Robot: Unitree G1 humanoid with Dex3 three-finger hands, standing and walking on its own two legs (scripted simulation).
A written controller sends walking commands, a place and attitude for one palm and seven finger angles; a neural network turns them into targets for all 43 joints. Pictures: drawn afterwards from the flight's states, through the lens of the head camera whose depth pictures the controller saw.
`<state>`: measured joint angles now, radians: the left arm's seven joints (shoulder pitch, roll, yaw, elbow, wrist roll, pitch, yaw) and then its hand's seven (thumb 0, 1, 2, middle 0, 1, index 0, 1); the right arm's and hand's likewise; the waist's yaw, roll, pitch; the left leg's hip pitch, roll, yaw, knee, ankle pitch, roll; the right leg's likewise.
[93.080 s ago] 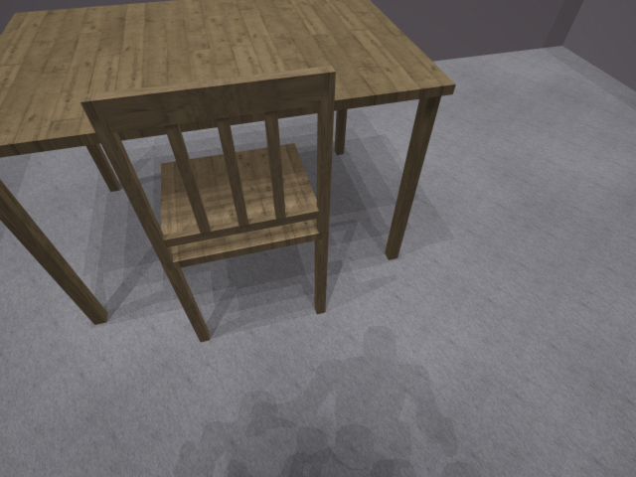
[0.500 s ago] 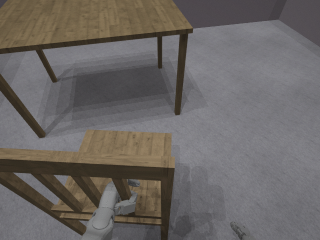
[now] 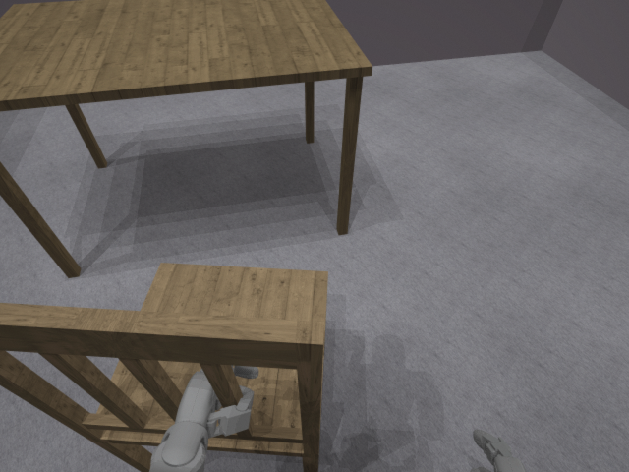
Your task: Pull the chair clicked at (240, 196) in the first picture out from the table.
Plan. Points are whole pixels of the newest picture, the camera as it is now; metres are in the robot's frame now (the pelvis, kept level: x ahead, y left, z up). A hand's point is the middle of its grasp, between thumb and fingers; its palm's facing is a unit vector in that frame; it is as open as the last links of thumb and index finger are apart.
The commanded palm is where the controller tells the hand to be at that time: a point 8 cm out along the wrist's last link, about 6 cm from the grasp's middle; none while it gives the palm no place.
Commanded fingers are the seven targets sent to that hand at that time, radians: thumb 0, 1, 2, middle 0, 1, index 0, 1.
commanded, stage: open the thumb and straighten the fingers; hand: left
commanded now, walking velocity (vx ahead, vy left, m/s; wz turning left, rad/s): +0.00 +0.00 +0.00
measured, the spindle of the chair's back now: (167, 394) +0.24 +0.23 -0.09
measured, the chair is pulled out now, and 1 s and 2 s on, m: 0.70 0.69 0.69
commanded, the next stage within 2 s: draw the fingers out of the gap in 0.82 s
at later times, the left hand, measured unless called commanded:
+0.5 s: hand (234, 396) +0.24 +0.13 -0.09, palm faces -0.06 -0.99 -0.11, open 12.7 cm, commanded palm +0.22 +0.19 -0.06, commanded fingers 0.00 -0.55 0.20 -0.20 -0.58 -0.20 -0.58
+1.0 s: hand (231, 392) +0.25 +0.14 -0.09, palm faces -0.05 -0.99 -0.13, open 17.4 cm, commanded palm +0.22 +0.20 -0.07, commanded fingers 0.00 -0.55 0.20 0.00 0.00 0.00 0.00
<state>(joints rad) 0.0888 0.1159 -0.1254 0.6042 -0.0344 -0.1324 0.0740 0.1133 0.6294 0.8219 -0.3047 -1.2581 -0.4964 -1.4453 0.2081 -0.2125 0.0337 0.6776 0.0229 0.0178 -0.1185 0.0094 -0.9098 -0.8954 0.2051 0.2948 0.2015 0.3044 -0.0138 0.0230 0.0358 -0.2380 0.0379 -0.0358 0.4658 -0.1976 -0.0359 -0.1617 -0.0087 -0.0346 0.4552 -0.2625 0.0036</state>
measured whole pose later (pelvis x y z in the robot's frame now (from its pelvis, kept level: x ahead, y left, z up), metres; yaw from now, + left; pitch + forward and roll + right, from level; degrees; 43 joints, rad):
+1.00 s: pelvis +0.04 +0.01 -0.06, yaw +1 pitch +14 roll -1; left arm 0.38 0.19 -0.07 -0.02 -0.06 0.15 0.02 -0.01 -0.54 0.20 -0.01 -0.03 -0.01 -0.03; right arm 0.26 -0.24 0.00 0.48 0.03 -0.06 -0.08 0.01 -0.91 -0.90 0.21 0.30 0.20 0.30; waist -0.06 0.04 -0.16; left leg -0.73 0.01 -0.06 0.97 -0.48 -0.03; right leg -0.63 -0.03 -0.04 0.96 -0.56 0.01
